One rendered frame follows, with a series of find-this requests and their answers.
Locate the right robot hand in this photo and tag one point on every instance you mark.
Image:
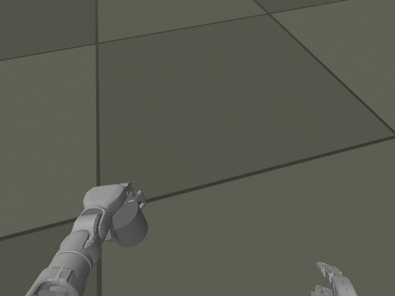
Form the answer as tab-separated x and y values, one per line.
341	286

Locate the left robot hand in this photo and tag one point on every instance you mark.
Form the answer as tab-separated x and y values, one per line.
111	197

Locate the mug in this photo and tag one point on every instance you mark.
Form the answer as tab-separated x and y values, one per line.
129	222

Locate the left robot arm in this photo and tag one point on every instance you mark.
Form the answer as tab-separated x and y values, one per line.
67	273

